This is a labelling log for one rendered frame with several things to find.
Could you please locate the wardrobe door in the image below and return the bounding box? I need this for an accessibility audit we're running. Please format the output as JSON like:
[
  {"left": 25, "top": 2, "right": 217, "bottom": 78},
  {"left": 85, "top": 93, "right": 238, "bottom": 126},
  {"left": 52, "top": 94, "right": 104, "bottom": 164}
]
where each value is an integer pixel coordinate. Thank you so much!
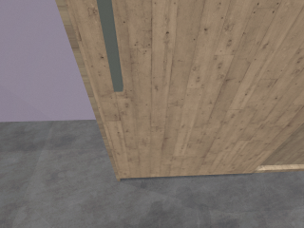
[
  {"left": 65, "top": 0, "right": 304, "bottom": 179},
  {"left": 260, "top": 123, "right": 304, "bottom": 166}
]

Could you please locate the handle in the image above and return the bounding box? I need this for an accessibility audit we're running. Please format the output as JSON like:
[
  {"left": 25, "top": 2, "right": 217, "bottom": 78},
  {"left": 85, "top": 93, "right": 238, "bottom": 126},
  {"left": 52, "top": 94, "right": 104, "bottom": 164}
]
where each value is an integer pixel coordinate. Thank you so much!
[{"left": 96, "top": 0, "right": 124, "bottom": 92}]

